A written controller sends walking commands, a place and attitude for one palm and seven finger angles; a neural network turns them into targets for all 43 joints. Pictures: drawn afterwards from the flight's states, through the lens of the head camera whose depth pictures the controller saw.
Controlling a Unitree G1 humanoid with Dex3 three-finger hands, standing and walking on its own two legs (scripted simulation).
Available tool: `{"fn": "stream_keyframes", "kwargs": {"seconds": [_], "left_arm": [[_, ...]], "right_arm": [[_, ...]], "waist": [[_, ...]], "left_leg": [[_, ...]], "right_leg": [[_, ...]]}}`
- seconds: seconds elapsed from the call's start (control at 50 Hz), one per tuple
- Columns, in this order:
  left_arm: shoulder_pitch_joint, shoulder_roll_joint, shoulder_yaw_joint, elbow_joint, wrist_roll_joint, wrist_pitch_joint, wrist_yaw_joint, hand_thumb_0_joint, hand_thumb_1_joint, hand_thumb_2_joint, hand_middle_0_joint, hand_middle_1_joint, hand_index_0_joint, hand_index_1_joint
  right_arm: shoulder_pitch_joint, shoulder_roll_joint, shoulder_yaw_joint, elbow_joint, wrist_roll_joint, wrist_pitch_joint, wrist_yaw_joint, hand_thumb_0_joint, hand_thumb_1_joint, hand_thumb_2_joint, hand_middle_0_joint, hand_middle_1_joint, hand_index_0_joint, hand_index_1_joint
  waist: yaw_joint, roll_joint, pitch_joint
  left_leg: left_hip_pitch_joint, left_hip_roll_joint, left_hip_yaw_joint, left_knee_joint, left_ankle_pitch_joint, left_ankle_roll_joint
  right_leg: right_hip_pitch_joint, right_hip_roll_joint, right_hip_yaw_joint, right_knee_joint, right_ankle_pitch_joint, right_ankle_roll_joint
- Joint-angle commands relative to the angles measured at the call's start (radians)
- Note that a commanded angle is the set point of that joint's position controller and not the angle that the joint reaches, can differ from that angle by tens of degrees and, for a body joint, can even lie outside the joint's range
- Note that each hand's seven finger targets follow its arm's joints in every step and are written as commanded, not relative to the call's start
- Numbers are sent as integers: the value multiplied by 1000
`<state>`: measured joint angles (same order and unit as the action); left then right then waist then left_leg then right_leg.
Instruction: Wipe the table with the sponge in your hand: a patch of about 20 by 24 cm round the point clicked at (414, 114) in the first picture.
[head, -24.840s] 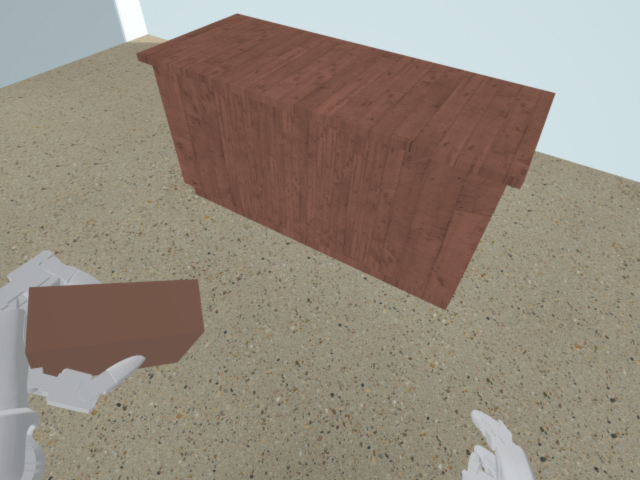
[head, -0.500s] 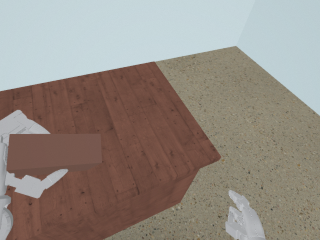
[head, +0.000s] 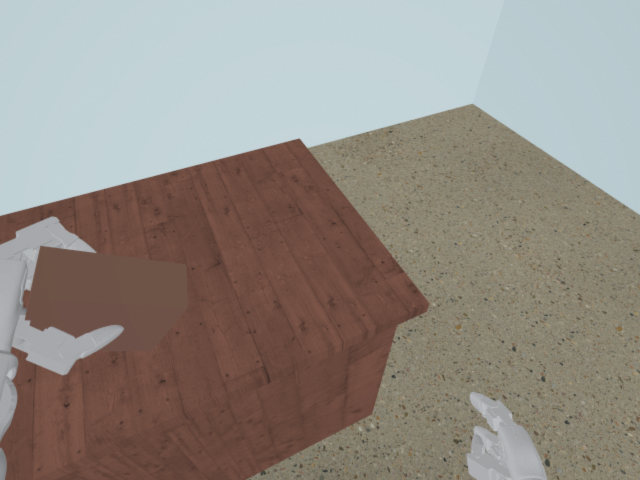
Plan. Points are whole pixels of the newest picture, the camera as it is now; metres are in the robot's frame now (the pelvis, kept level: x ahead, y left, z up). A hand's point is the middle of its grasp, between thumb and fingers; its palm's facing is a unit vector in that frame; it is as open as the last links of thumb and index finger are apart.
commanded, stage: turn the palm down, sponge in hand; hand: left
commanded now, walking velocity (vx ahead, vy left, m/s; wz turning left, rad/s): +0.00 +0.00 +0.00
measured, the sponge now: (127, 307) +0.26 +0.23 +0.12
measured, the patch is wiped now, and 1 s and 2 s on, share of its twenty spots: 0.00 0.00 0.00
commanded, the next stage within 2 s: move the sponge above the wiping area in 1.96 s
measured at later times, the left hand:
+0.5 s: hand (112, 318) +0.23 +0.23 +0.14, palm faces +0.22 -0.56 -0.80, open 9.5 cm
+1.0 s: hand (89, 323) +0.24 +0.27 +0.12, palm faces +0.21 -0.31 -0.93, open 9.5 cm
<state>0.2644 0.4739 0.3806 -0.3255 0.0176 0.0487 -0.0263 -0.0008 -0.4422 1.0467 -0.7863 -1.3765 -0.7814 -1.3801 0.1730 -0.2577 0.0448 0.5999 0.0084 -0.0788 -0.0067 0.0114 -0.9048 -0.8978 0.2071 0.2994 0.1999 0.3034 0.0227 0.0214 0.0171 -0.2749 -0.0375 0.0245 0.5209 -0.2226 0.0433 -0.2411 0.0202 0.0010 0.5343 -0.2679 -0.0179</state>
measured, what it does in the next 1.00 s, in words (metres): stands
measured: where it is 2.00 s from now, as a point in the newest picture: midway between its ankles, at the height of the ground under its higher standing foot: outside the picture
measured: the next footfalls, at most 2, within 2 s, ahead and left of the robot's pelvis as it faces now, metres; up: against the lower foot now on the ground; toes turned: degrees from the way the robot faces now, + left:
none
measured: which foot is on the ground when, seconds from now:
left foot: down 0.00-1.00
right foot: down 0.00-1.00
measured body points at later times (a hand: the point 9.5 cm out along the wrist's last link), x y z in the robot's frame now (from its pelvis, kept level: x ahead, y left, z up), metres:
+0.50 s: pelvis +0.02 -0.05 -0.01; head +0.03 -0.08 +0.44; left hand +0.21 +0.26 +0.19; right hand +0.22 -0.28 -0.10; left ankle +0.04 +0.09 -0.73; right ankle +0.01 -0.11 -0.73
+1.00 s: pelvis +0.02 -0.03 -0.01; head +0.02 -0.06 +0.44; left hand +0.22 +0.28 +0.17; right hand +0.24 -0.24 -0.09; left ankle +0.04 +0.09 -0.73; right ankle +0.01 -0.11 -0.73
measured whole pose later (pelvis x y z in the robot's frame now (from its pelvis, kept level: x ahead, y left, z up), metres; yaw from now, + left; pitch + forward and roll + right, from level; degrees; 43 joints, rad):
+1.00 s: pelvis +0.02 -0.03 -0.01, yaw +1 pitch +1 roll +0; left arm 0.33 0.58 0.16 -0.35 0.51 0.26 0.08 0.00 -0.45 1.05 -0.79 -1.37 -0.79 -1.37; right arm 0.15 -0.25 0.03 0.56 0.05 0.04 -0.11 0.01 -0.91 -0.90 0.20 0.30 0.20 0.30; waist 0.08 0.08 -0.05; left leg -0.34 -0.01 0.00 0.62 -0.30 0.01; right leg -0.29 0.05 -0.03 0.62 -0.34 -0.05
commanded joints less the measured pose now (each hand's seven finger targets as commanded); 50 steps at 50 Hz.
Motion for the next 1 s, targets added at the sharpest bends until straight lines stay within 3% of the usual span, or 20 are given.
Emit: {"fn": "stream_keyframes", "kwargs": {"seconds": [0.0,0.04,0.08,0.14,0.16,0.24,0.26,0.32,0.34,0.36,0.44,0.46,0.54,0.58,0.68,0.74,0.76,0.84,0.86,0.98], "left_arm": [[-111,267,162,-305,37,-182,70,0,100,1300,-1200,-1600,-1200,-1600],[-157,364,244,-329,58,-232,121,0,100,1300,-1200,-1600,-1200,-1600],[-174,293,185,-231,81,-239,151,0,100,1300,-1200,-1600,-1200,-1600],[-221,315,140,-124,117,-169,147,0,100,1300,-1200,-1600,-1200,-1600],[-223,282,86,-107,120,-140,128,0,100,1300,-1200,-1600,-1200,-1600],[-195,321,48,-100,158,-55,53,0,100,1300,-1200,-1600,-1200,-1600],[-183,304,34,-130,156,-60,36,0,100,1300,-1200,-1600,-1200,-1600],[-90,378,130,-154,152,-100,7,0,100,1300,-1200,-1600,-1200,-1600],[-80,419,181,-169,152,-114,9,0,100,1300,-1200,-1600,-1200,-1600],[-63,388,175,-185,144,-130,9,0,100,1300,-1200,-1600,-1200,-1600],[51,415,238,-198,160,-128,50,0,100,1300,-1200,-1600,-1200,-1600],[39,367,187,-207,168,-114,60,0,100,1300,-1200,-1600,-1200,-1600],[56,384,167,-162,218,-43,86,0,100,1300,-1200,-1600,-1200,-1600],[43,374,121,-201,255,-21,87,0,100,1300,-1200,-1600,-1200,-1600],[12,377,68,-266,338,-7,116,0,100,1300,-1200,-1600,-1200,-1600],[2,422,101,-254,391,16,149,0,100,1300,-1200,-1600,-1200,-1600],[-12,372,51,-252,404,30,154,0,100,1300,-1200,-1600,-1200,-1600],[-25,397,53,-200,462,113,174,0,100,1300,-1200,-1600,-1200,-1600],[-43,339,-15,-211,470,136,166,0,100,1300,-1200,-1600,-1200,-1600],[-94,329,-102,-218,563,234,120,0,100,1300,-1200,-1600,-1200,-1600]], "right_arm": [[-162,-114,-64,-174,-22,-55,-28,0,-900,-900,200,300,200,300],[-152,-112,-66,-161,-25,-56,-38,0,-900,-900,200,300,200,300],[-136,-97,-70,-138,-27,-57,-45,0,-900,-900,200,300,200,300],[-124,-114,-66,-125,-14,-46,-60,0,-900,-900,200,300,200,300],[-135,-114,-62,-139,-12,-45,-68,0,-900,-900,200,300,200,300],[-147,-114,-55,-161,4,-36,-93,0,-900,-900,200,300,200,300],[-147,-112,-57,-172,1,-37,-97,0,-900,-900,200,300,200,300],[-116,-113,-71,-174,-5,-27,-102,0,-900,-900,200,300,200,300],[-124,-109,-72,-174,-1,-28,-100,0,-900,-900,200,300,200,300],[-111,-99,-75,-177,-4,-25,-95,0,-900,-900,200,300,200,300],[-67,-110,-95,-183,5,-9,-81,0,-900,-900,200,300,200,300],[-61,-109,-97,-188,8,-2,-78,0,-900,-900,200,300,200,300],[-56,-121,-101,-196,21,16,-92,0,-900,-900,200,300,200,300],[-55,-123,-102,-214,21,22,-100,0,-900,-900,200,300,200,300],[-74,-115,-96,-224,22,22,-114,0,-900,-900,200,300,200,300],[-103,-114,-92,-214,23,28,-118,0,-900,-900,200,300,200,300],[-106,-106,-87,-223,23,31,-115,0,-900,-900,200,300,200,300],[-152,-109,-76,-210,32,47,-114,0,-900,-900,200,300,200,300],[-163,-101,-69,-220,34,52,-111,0,-900,-900,200,300,200,300],[-220,-106,-48,-220,39,65,-110,0,-900,-900,200,300,200,300]], "waist": [[20,4,-142],[32,59,-163],[12,90,-142],[1,125,-97],[2,104,-103],[18,63,-101],[19,27,-123],[46,-58,-161],[59,-32,-168],[55,-31,-194],[71,16,-209],[57,33,-211],[53,-15,-176],[49,-5,-220],[42,5,-232],[56,23,-218],[52,32,-226],[71,67,-181],[63,67,-189],[66,45,-174]], "left_leg": [[48,33,-72,-74,-101,-23],[42,25,-59,-52,-136,-19],[30,21,-56,-27,-143,-21],[-3,5,-35,-9,-176,-15],[-10,2,-30,-4,-156,-12],[9,3,-9,27,-56,-8],[11,5,-12,39,-18,-4],[-19,10,-23,76,65,-2],[-12,10,-19,88,93,-6],[-18,10,-22,97,120,-6],[-27,7,-11,122,183,-8],[-35,8,-7,120,183,-7],[-72,10,-12,133,144,-5],[-61,9,-12,137,153,1],[-31,9,-22,134,149,8],[-25,10,-29,123,144,5],[-27,11,-26,115,147,5],[-21,16,-43,64,118,-4],[-14,19,-40,52,117,-3],[34,26,-68,-18,106,-5]], "right_leg": [[-84,29,-69,-44,-36,-2],[-98,27,-47,-48,-87,-3],[-119,15,-44,-48,-93,-2],[-138,-3,-11,-84,-139,-1],[-123,-14,-3,-96,-141,3],[-94,-30,51,-137,-136,5],[-73,-38,60,-128,-86,10],[-14,-53,89,-97,65,30],[-2,-55,107,-86,131,29],[20,-65,99,-61,226,38],[3,-55,78,-8,370,36],[-8,-57,60,2,366,36],[-39,-59,81,1,335,39],[-31,-59,71,13,336,42],[-57,-45,68,0,258,31],[-63,-34,86,-10,226,15],[-53,-36,67,-7,224,16],[-63,-21,61,-32,135,-3],[-53,-24,37,-35,130,0],[-31,-16,31,-74,85,-10]]}}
